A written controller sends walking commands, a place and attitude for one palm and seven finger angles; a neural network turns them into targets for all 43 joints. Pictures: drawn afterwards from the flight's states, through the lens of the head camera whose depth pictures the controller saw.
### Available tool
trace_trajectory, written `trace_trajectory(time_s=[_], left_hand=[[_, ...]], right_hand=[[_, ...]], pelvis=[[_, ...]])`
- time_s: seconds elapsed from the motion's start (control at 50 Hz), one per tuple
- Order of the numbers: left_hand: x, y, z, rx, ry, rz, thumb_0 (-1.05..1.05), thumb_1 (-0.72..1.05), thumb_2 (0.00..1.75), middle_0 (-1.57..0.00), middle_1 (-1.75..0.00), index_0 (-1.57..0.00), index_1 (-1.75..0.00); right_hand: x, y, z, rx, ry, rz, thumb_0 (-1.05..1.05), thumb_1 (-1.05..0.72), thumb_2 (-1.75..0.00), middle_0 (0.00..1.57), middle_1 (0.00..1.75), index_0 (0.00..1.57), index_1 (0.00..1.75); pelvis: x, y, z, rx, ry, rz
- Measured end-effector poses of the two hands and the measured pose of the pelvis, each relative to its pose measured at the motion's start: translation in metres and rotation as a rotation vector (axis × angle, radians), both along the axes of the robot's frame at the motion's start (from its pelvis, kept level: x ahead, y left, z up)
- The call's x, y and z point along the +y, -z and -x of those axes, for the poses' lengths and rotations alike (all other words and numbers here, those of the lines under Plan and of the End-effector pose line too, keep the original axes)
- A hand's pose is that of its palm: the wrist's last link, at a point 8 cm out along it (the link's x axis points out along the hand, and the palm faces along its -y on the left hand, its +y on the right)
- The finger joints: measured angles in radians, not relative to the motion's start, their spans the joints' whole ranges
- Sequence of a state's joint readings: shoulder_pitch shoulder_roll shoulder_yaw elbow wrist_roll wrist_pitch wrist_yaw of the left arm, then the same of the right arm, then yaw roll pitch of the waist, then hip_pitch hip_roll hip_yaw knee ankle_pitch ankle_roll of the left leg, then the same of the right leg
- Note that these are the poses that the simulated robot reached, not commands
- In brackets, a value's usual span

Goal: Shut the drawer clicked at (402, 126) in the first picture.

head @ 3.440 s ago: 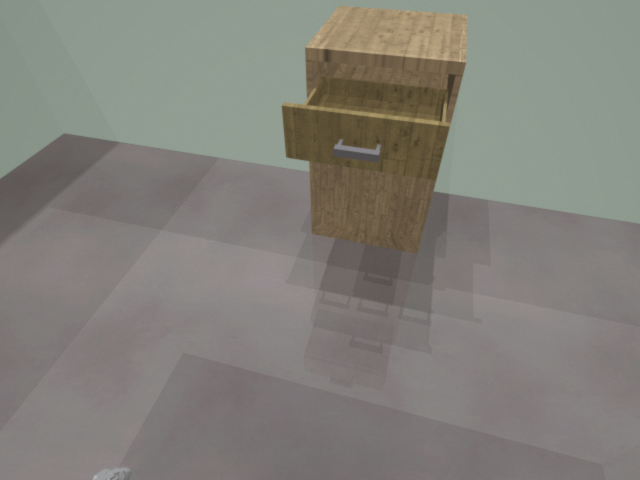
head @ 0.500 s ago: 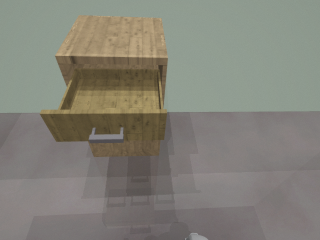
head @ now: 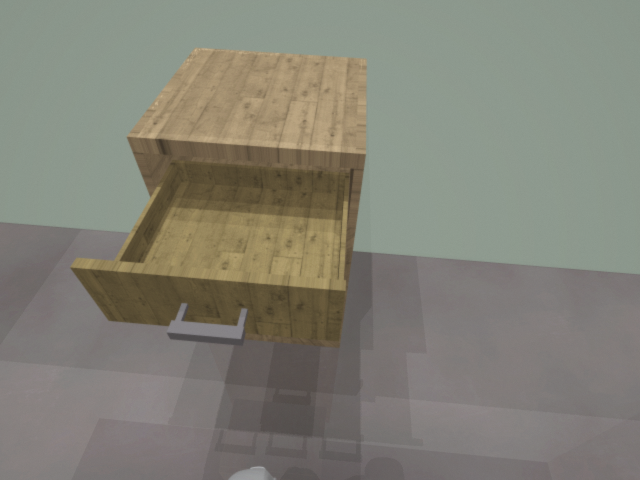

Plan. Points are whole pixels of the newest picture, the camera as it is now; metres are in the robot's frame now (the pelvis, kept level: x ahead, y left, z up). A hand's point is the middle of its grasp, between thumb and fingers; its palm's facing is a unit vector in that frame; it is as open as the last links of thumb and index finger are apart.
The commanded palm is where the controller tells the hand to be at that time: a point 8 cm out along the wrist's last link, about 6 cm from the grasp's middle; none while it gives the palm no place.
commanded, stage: come to a stop and stand still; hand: left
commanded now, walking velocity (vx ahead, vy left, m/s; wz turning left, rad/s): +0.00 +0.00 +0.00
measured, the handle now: (210, 322) +0.36 +0.21 -0.09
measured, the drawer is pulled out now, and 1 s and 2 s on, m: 0.30 0.30 0.30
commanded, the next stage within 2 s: look again from close up in 1.60 s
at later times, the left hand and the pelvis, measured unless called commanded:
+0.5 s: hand out of the picture +0.02 +0.20 -0.19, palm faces +0.03 -0.98 -0.21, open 7.3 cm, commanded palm none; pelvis -0.01 +0.01 +0.00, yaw -2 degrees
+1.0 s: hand out of the picture -0.07 +0.13 -0.16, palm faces +0.12 -0.97 -0.21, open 7.4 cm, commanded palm none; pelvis -0.03 -0.03 +0.01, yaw +0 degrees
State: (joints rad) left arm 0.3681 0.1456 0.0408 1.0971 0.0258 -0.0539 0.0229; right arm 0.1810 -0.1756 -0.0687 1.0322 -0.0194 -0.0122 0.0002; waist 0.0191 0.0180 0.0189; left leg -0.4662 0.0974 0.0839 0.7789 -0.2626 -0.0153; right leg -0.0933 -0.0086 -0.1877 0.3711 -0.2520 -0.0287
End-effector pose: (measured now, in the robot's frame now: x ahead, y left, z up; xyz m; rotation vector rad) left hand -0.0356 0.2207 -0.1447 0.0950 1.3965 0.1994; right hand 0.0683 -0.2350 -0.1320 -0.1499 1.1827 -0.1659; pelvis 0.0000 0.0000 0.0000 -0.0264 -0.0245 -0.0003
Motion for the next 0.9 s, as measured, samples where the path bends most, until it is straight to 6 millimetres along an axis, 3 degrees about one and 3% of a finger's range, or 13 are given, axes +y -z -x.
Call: trace_trajectory(time_s=[0.06, 0.12, 0.22, 0.3, 0.4, 0.54, 0.62, 0.76, 0.84, 0.9], left_hand=[[0.001, 0.009, 0.017, 0.08, -0.042, 0.039, 0.0, 0.92, 0.89, -0.2, -0.3, -0.2, -0.3], [0.004, 0.021, 0.025, 0.153, -0.065, 0.07, 0.0, 0.92, 0.89, -0.2, -0.3, -0.2, -0.3], [0.008, 0.021, 0.012, 0.188, -0.038, 0.082, 0.01, 0.91, 0.89, -0.2, -0.3, -0.2, -0.3], [0.016, 0.018, -0.009, 0.148, -0.002, 0.067, 0.01, 0.91, 0.89, -0.2, -0.3, -0.2, -0.3], [0.026, 0.017, -0.034, 0.058, 0.024, 0.02, 0.01, 0.91, 0.89, -0.2, -0.3, -0.2, -0.3], [0.016, 0.004, -0.047, -0.046, 0.068, -0.053, 0.0, 0.91, 0.89, -0.2, -0.3, -0.2, -0.3], [-0.006, -0.006, -0.028, -0.066, 0.067, -0.084, 0.0, 0.91, 0.89, -0.2, -0.3, -0.2, -0.3], [-0.04, -0.026, 0.009, 0.015, 0.048, -0.057, 0.01, 0.91, 0.89, -0.2, -0.3, -0.2, -0.3], [-0.049, -0.027, 0.018, 0.022, 0.012, -0.048, 0.01, 0.91, 0.89, -0.2, -0.3, -0.21, -0.3], [-0.05, -0.026, 0.025, 0.03, -0.021, -0.045, 0.01, 0.91, 0.89, -0.21, -0.3, -0.21, -0.3]], right_hand=[[0.015, -0.004, -0.038, -0.04, -0.049, 0.015, 0.0, -0.91, -0.9, 0.19, 0.3, 0.19, 0.3], [0.034, -0.003, -0.063, -0.07, -0.077, 0.034, 0.0, -0.91, -0.9, 0.19, 0.3, 0.2, 0.3], [0.06, -0.006, -0.068, -0.048, -0.071, 0.023, 0.0, -0.91, -0.9, 0.2, 0.3, 0.2, 0.3], [0.058, -0.009, -0.06, -0.053, -0.013, 0.027, -0.03, -0.93, -0.89, 0.2, 0.3, 0.2, 0.3], [0.034, -0.009, -0.03, -0.017, 0.021, 0.05, -0.03, -0.93, -0.89, 0.2, 0.3, 0.21, 0.3], [-0.004, 0.011, 0.04, 0.077, 0.079, 0.017, -0.01, -0.92, -0.9, 0.2, 0.3, 0.2, 0.3], [-0.02, 0.027, 0.083, 0.164, 0.105, -0.038, 0.0, -0.91, -0.9, 0.2, 0.3, 0.2, 0.3], [-0.029, 0.019, 0.139, 0.275, 0.134, -0.097, 0.0, -0.91, -0.9, 0.2, 0.3, 0.2, 0.3], [-0.03, 0.018, 0.158, 0.356, 0.107, -0.094, 0.0, -0.91, -0.9, 0.2, 0.3, 0.2, 0.3], [-0.03, 0.017, 0.156, 0.389, 0.076, -0.079, 0.0, -0.91, -0.9, 0.2, 0.3, 0.2, 0.3]], pelvis=[[0.011, 0.004, -0.017, -0.003, 0.001, 0.009], [0.023, 0.012, -0.031, -0.01, 0.005, 0.008], [0.031, 0.006, -0.037, -0.022, 0.027, -0.01], [0.032, 0.002, -0.027, -0.019, 0.032, -0.004], [0.023, 0.002, -0.011, -0.012, 0.038, -0.006], [-0.003, 0.007, 0.011, -0.011, 0.033, -0.029], [-0.022, 0.007, 0.021, -0.02, 0.02, -0.049], [-0.039, -0.011, 0.025, 0.01, 0.041, -0.081], [-0.04, -0.01, 0.027, 0.025, 0.017, -0.07], [-0.038, -0.01, 0.028, 0.032, 0.004, -0.066]])
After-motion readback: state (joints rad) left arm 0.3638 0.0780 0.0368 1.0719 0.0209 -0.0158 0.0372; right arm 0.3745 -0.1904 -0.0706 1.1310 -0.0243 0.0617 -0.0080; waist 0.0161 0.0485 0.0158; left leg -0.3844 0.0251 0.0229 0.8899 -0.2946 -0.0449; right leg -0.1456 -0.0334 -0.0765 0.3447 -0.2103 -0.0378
